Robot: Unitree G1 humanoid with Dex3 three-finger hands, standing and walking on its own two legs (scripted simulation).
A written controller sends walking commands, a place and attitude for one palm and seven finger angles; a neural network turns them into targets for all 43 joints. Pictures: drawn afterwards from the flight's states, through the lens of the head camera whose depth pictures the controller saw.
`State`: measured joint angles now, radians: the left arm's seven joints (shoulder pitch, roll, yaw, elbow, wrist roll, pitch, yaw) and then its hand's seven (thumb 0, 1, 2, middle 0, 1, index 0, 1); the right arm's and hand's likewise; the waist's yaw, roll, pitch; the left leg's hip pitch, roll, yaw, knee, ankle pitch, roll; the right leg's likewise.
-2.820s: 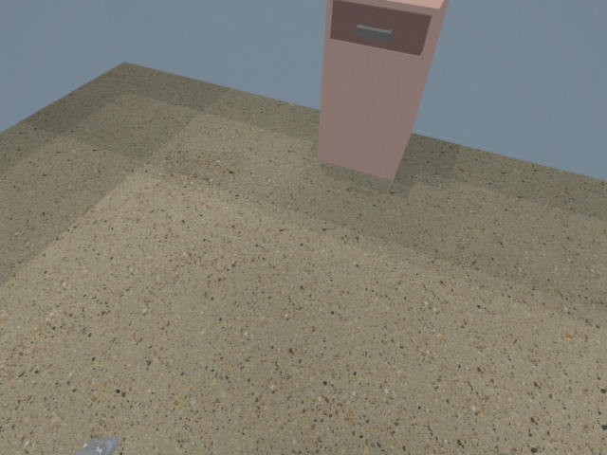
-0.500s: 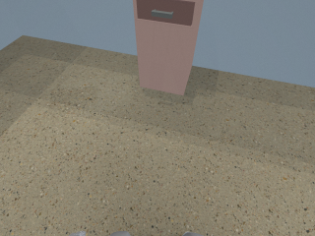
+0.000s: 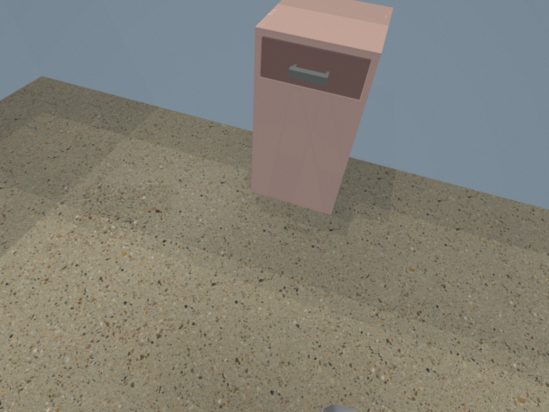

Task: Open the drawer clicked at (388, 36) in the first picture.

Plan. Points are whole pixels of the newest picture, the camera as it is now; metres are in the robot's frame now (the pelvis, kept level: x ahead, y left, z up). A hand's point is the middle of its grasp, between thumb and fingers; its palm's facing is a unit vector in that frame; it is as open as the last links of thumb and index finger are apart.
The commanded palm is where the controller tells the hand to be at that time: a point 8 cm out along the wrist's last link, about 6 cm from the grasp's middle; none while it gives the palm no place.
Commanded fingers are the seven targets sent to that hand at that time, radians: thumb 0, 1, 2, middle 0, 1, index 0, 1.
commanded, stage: walk to a spot facing it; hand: left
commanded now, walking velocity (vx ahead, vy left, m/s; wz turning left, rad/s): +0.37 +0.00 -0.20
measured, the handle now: (309, 72) +1.14 -0.04 -0.07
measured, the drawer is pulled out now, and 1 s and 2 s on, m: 0.00 0.00 0.00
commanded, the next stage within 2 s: turn to face it in 0.34 s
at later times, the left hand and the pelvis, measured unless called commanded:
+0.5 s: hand (221, 328) +0.29 +0.12 -0.17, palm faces +0.02 -0.97 -0.23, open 7.1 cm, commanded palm none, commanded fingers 0.00 0.90 0.90 -0.20 -0.30 -0.20 -0.30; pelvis +0.22 -0.07 -0.01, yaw -1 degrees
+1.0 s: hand (215, 304) +0.34 +0.14 -0.18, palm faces -0.07 -0.98 -0.19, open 7.4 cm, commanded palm none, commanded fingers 0.00 0.90 0.90 -0.20 -0.30 -0.20 -0.30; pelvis +0.30 -0.03 -0.01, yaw -9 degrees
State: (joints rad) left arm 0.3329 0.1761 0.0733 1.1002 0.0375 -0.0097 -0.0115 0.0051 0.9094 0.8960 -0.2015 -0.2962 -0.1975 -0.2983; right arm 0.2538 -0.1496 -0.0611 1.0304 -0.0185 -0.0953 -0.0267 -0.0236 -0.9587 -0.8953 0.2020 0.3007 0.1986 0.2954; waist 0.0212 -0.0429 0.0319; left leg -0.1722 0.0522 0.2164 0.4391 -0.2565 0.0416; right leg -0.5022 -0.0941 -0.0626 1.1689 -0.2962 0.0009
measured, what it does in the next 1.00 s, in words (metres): walks ahead: right foot, then left foot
